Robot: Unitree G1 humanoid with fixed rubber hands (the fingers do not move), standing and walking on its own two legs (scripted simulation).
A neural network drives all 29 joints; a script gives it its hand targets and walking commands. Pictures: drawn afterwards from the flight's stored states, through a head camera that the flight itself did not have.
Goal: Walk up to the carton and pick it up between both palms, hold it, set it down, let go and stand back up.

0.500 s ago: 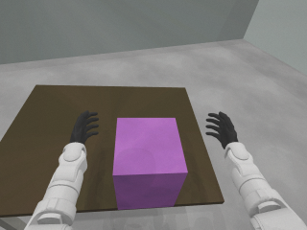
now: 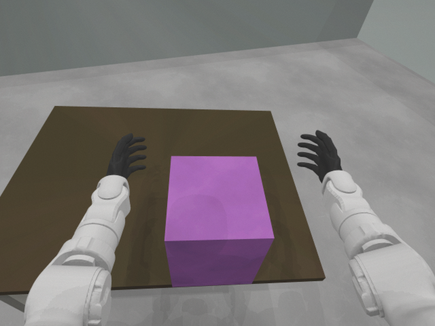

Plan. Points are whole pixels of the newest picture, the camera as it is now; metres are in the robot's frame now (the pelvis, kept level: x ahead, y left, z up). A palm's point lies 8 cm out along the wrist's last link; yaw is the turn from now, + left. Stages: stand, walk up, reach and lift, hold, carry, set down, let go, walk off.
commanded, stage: reach and lift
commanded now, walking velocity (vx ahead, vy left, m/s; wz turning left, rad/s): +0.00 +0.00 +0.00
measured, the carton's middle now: (213, 223) +0.39 +0.02 -0.09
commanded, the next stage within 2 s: none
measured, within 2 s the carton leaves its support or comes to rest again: neither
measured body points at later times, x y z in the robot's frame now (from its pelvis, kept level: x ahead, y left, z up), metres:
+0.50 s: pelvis -0.02 +0.00 -0.05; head +0.07 +0.01 +0.39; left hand +0.40 +0.21 -0.03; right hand +0.42 -0.20 -0.01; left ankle +0.02 +0.12 -0.74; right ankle -0.02 -0.09 -0.74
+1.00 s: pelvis -0.01 +0.00 -0.05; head +0.09 +0.01 +0.39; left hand +0.40 +0.18 -0.04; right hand +0.43 -0.14 -0.03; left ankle +0.02 +0.12 -0.74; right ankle -0.02 -0.09 -0.74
